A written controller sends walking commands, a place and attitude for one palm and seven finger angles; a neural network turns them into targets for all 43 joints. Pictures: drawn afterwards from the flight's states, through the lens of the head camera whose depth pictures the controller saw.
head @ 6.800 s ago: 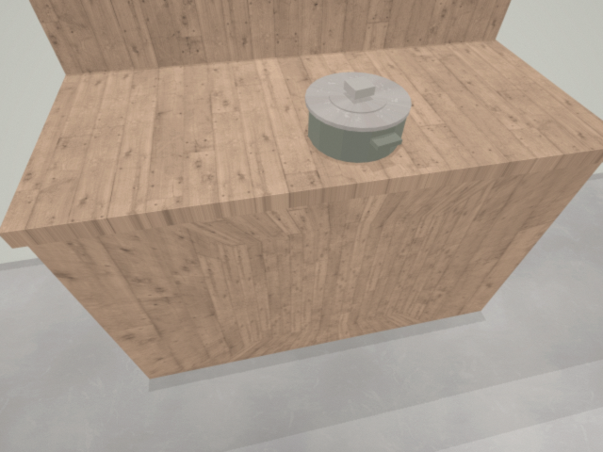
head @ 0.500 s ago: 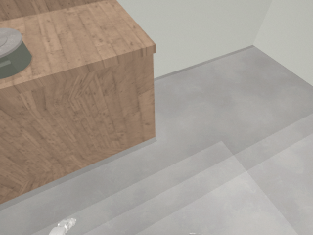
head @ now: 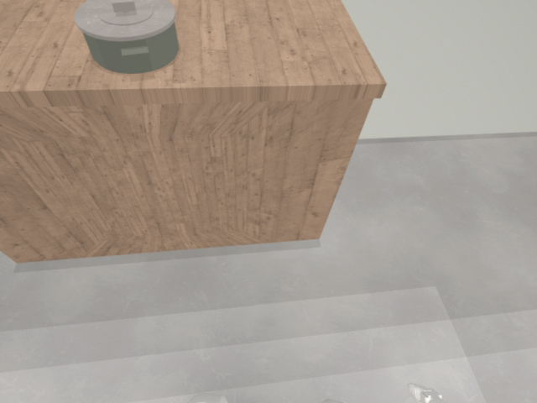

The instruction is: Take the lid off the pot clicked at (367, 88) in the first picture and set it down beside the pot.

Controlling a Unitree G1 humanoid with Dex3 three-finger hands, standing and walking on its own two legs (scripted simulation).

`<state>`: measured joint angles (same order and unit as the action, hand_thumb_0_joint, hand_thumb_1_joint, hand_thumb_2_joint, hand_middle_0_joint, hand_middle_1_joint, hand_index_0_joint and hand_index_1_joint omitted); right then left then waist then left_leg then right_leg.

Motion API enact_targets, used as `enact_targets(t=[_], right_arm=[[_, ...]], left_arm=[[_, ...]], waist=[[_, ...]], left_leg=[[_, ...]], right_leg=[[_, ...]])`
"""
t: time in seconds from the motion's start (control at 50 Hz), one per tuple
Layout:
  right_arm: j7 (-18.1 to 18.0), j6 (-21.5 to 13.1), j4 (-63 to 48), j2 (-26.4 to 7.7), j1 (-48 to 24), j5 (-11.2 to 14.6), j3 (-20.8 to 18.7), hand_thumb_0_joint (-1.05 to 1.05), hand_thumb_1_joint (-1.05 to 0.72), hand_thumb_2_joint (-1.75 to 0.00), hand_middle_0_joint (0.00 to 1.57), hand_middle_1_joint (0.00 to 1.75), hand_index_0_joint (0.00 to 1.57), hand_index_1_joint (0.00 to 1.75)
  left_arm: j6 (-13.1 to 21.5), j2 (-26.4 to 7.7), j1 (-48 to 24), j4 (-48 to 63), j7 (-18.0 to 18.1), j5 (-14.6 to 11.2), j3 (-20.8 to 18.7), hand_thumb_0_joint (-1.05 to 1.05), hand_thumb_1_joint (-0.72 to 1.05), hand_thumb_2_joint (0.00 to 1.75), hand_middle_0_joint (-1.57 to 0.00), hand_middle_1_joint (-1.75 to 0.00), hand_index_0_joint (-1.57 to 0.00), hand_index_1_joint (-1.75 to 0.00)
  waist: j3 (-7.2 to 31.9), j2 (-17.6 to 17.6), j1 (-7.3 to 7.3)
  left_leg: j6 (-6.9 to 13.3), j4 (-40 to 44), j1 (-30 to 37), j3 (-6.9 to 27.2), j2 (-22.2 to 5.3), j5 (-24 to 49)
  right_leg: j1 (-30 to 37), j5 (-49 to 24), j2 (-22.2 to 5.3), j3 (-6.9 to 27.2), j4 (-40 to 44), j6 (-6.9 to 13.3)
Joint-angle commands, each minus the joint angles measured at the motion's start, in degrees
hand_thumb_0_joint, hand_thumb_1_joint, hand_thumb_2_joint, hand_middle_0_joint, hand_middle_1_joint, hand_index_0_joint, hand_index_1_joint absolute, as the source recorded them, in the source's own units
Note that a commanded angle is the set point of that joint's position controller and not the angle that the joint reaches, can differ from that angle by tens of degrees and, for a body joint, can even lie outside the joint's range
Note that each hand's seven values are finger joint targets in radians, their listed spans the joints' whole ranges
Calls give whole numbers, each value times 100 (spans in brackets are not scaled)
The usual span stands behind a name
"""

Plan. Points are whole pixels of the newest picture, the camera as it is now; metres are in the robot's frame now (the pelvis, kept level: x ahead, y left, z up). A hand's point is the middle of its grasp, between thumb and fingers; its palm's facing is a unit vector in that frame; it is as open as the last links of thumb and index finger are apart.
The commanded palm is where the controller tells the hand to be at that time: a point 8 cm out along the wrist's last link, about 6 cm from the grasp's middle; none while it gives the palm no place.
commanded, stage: turn to face it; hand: left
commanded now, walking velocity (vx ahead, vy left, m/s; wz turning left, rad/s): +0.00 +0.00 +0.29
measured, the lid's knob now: (123, 2) +0.81 +0.38 +0.14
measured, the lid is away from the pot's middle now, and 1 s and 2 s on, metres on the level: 0.00 0.00 0.00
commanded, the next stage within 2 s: take the last steps up to it in 0.26 s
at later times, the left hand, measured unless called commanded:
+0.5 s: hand out of the picture +0.06 +0.17 -0.13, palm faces +0.21 -0.94 -0.26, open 7.3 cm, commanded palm none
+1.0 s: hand out of the picture +0.05 +0.27 -0.15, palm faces +0.30 -0.93 -0.19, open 7.4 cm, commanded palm none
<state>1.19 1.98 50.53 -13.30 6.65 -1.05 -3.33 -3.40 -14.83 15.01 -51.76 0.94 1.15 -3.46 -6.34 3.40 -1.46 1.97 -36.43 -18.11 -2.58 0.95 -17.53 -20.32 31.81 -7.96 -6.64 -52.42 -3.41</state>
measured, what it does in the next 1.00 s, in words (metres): walks ahead: right foot, then left foot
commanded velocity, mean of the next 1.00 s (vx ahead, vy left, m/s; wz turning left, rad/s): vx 0.20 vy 0.04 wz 0.13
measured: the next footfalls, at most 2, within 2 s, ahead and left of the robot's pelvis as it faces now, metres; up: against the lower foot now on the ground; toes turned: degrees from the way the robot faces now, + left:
right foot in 0.34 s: +0.07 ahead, -0.12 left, +0.00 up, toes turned +3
left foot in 0.80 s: +0.10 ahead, +0.18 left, +0.00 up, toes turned +19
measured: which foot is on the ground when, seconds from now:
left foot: down 0.00-0.34, up 0.36-0.78, down 0.80-1.00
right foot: up 0.00-0.32, down 0.34-0.80, up 0.82-1.00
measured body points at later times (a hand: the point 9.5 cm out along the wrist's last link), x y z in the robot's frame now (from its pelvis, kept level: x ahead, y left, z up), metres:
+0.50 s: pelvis +0.02 -0.03 +0.02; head +0.05 -0.05 +0.46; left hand +0.04 +0.22 -0.11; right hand +0.12 -0.26 -0.15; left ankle -0.03 +0.10 -0.65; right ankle +0.03 -0.13 -0.72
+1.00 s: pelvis +0.11 +0.09 +0.02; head +0.13 +0.10 +0.47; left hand +0.04 +0.32 -0.14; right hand +0.21 -0.13 -0.13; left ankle +0.07 +0.16 -0.72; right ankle +0.14 -0.04 -0.65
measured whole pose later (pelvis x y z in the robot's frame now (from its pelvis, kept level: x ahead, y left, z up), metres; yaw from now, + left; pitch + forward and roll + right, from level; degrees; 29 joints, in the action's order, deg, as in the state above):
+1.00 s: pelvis +0.11 +0.09 +0.02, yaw +13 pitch +0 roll +1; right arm -1.0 -3.4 57.7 -9.2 15.6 -1.0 -2.4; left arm 0.2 -11.8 18.9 -60.7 -1.0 1.8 -3.4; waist -1.9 2.5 -2.3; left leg 3.4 -21.5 -7.4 -7.1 2.1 -14.3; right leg -30.0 16.5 -6.6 -3.5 -63.0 -0.3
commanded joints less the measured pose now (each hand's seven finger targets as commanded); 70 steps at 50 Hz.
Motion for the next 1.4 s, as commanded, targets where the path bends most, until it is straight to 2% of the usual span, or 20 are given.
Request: enact_targets(t=[0.0,0.26,0.28,0.32,0.4,0.6,0.68,0.74,0.76,0.78,0.8,0.84,0.92,1.16,1.2,1.24,1.26,1.28,1.32,1.38], right_arm=[[-216,-97,-220,-1050,395,-23,-210,0,-90,-90,20,30,20,30],[-218,-76,-24,-880,288,19,-173,0,-90,-90,20,30,20,30],[-192,-93,-8,-738,299,60,-155,0,-90,-90,20,30,20,30],[-160,-80,-199,-291,273,93,-100,0,-90,-90,20,30,20,30],[-79,8,154,-466,409,-24,-157,0,-90,-90,20,30,20,30],[132,-131,44,-138,-296,-15,-81,0,-90,-90,20,30,20,30],[160,-251,62,-16,-137,18,-29,0,-90,-90,20,30,20,30],[60,-388,373,-152,776,2,-43,0,-90,-90,20,30,20,30],[-25,-432,561,-514,1410,-12,-133,0,-90,-90,20,30,20,30],[-100,-435,689,-1194,2125,-74,-316,0,-90,-90,20,30,20,30],[-144,-385,744,-1365,2498,-73,-310,0,-90,-90,20,30,20,30],[-209,-413,665,-786,1827,-49,-145,0,-90,-90,20,30,20,30],[-225,-641,605,-280,1267,26,37,0,-90,-90,20,30,20,30],[-289,-703,1150,-351,2073,-38,18,0,-90,-90,20,30,20,30],[-292,-683,1205,-393,2028,-50,21,0,-90,-90,20,30,20,30],[-286,-666,1248,-368,2003,4,38,0,-90,-90,20,30,20,30],[-254,-675,1191,-165,2143,74,53,0,-90,-90,20,30,20,30],[-254,-659,1040,20,2386,117,67,0,-90,-90,20,30,20,30],[-240,-580,908,-30,1560,68,9,0,-90,-90,20,30,20,30],[-209,-408,970,200,1704,-29,55,0,-90,-90,20,30,20,30]], left_arm=[[179,-483,-379,488,30,-36,-140,0,90,90,-20,-30,-20,-30],[300,-286,105,185,50,-77,-55,0,90,90,-20,-30,-20,-30],[363,-458,261,152,69,-51,-81,0,90,90,-20,-30,-20,-30],[422,-1173,422,169,109,44,-214,0,90,90,-20,-30,-20,-30],[459,-612,10,243,119,-9,-183,0,90,90,-20,-30,-20,-30],[673,-623,918,-398,13,59,-206,0,90,90,-20,-30,-20,-30],[657,-675,821,-523,-13,79,-207,0,90,90,-20,-30,-20,-30],[599,-562,686,-620,-42,34,-196,0,90,90,-20,-30,-20,-30],[578,-332,706,-605,-74,21,-134,0,90,90,-20,-30,-20,-30],[547,62,689,-423,-115,-4,-51,0,90,90,-20,-30,-20,-30],[566,49,253,-171,-96,27,-7,0,90,90,-20,-30,-20,-30],[590,6,-62,-230,-108,11,-39,0,90,90,-20,-30,-20,-30],[500,126,527,-579,-189,31,-24,0,90,90,-20,-30,-20,-30],[506,203,-1108,94,-254,-13,-9,0,90,90,-20,-30,-20,-30],[532,160,-850,61,-245,-11,-38,0,90,90,-20,-30,-20,-30],[632,-84,433,-342,-201,25,-117,0,90,90,-20,-30,-20,-30],[725,-560,1272,-581,-130,58,-261,0,90,90,-20,-30,-20,-30],[719,-1117,1657,-621,-75,-44,-344,0,90,90,-20,-30,-20,-30],[644,-727,703,-412,-24,-103,-264,0,90,90,-20,-30,-20,-30],[684,-154,-43,-264,47,-43,-121,0,90,90,-20,-30,-20,-30]], waist=[[794,-1364,299],[853,-967,21],[901,-653,-56],[802,1113,-134],[514,524,44],[137,567,-282],[239,657,-193],[403,272,227],[679,-541,516],[827,-2195,799],[581,-1980,929],[186,-1457,610],[204,-903,54],[-90,-697,387],[21,-737,220],[660,-401,-328],[1372,425,-583],[1794,1176,-468],[929,187,-315],[637,122,174]], left_leg=[[891,1628,1107,1790,-1641,2686],[542,1096,472,1684,-1112,2533],[290,735,176,1526,-842,2010],[-289,-1206,-1017,496,244,-1553],[-324,-2985,-1482,689,-205,-750],[-372,-1332,-1577,53,-453,-75],[-250,-223,-509,-248,-292,-112],[-227,1000,1335,-606,-62,267],[-64,1279,2368,-20,-481,-170],[462,1986,2853,2210,-1929,-1187],[941,2540,2578,2996,-2413,-1432],[1021,2623,1700,2398,-2134,-1026],[821,2776,1165,882,-1500,950],[890,2402,1909,393,-1584,2626],[795,1911,1658,241,-1545,3212],[474,190,1113,-58,-1097,3715],[173,-1487,-229,-395,-601,2199],[-93,-3538,-1250,-315,69,-1541],[6,-4066,-1499,392,-468,-966],[-149,-3114,-997,361,-762,-504]], right_leg=[[-1263,-420,84,669,-1318,-76],[880,-1715,643,355,2232,-1],[1403,-2285,415,589,2975,49],[1590,-3552,-1769,2585,3573,1140],[1352,-2278,-1106,1790,3728,1164],[1582,-1137,-1250,1235,4292,1129],[1145,-1173,-1157,841,4100,1053],[279,-1055,-733,300,3235,790],[-363,-1063,-430,1,2057,613],[-1583,117,302,-483,264,321],[-2216,388,405,31,-769,396],[-2314,-605,46,572,-1645,504],[-1593,-1695,-38,497,-1226,320],[-1405,-2033,230,146,1281,445],[-570,-1994,439,-2,1591,556],[1402,-2421,699,-100,2127,705],[3050,-2949,-482,1438,2253,1187],[3482,-3907,-2106,3670,3250,1934],[1770,-1978,-1677,3093,3810,1845],[606,-2517,-1112,1642,3875,1526]])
